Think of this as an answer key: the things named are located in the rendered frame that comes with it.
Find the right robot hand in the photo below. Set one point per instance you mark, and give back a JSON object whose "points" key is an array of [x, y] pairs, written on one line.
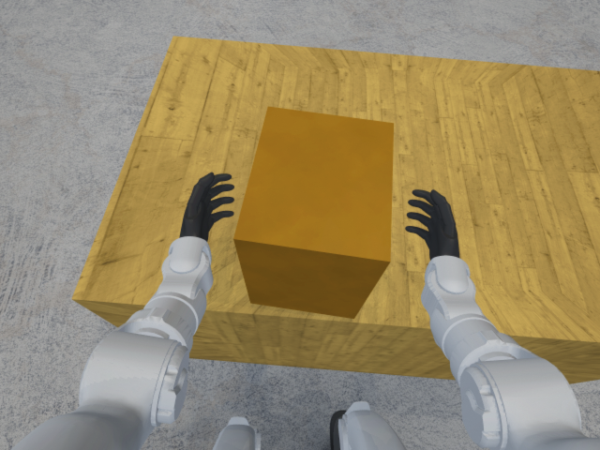
{"points": [[442, 235]]}

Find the right robot forearm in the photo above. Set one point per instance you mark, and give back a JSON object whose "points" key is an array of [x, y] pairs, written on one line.
{"points": [[458, 324]]}

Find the left robot forearm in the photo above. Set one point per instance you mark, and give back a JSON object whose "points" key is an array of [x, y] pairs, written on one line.
{"points": [[176, 309]]}

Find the carton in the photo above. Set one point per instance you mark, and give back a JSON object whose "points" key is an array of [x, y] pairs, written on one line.
{"points": [[314, 231]]}

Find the pedestal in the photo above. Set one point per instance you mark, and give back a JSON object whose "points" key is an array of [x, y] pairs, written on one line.
{"points": [[514, 149]]}

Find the robot right upper arm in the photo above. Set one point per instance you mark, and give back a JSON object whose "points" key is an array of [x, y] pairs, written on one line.
{"points": [[520, 404]]}

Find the right robot thigh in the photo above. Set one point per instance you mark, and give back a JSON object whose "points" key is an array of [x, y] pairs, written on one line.
{"points": [[367, 430]]}

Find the robot left upper arm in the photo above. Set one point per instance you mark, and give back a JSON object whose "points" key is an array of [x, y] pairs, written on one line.
{"points": [[135, 383]]}

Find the left robot hand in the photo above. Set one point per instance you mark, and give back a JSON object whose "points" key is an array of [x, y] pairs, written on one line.
{"points": [[198, 218]]}

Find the right robot shin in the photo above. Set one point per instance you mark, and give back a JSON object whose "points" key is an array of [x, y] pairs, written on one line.
{"points": [[358, 406]]}

